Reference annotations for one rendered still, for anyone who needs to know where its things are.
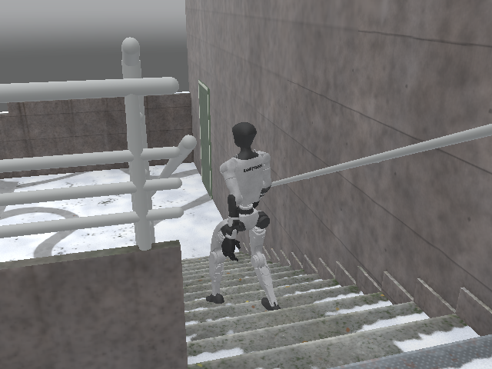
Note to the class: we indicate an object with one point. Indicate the stairs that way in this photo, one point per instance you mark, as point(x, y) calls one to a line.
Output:
point(320, 324)

